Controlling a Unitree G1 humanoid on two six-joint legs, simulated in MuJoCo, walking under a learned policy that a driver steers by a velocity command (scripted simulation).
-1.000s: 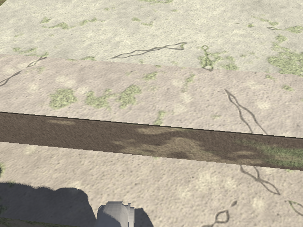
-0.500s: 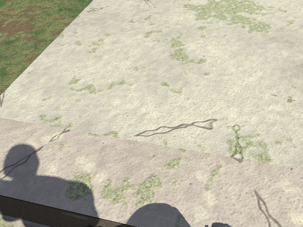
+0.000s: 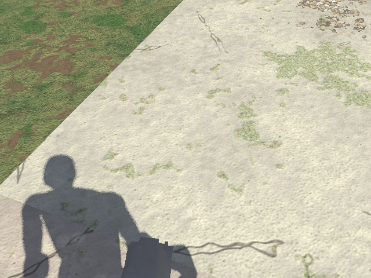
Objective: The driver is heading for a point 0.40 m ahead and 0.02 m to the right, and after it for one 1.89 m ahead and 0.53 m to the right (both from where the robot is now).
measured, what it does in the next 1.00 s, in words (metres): climbs, turning right: left foot 0.18 m higher, then right foot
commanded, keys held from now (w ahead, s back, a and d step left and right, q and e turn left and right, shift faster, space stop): w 0.22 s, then w+e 0.74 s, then w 0.04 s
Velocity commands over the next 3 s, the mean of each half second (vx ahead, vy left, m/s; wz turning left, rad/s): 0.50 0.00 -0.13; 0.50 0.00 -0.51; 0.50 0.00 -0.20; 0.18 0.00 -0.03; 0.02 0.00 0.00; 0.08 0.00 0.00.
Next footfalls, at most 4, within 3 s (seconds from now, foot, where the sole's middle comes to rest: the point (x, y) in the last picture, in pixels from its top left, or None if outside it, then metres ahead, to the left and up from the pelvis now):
0.18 left None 0.33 0.11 -0.59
0.76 right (267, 259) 0.58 -0.19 -0.59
1.26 left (235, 176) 0.92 -0.10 -0.59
1.74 right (308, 163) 1.00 -0.40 -0.59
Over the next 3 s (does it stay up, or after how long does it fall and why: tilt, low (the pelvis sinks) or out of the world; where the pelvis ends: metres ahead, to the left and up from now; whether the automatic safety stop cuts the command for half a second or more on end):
stays up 1.02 -0.28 0.17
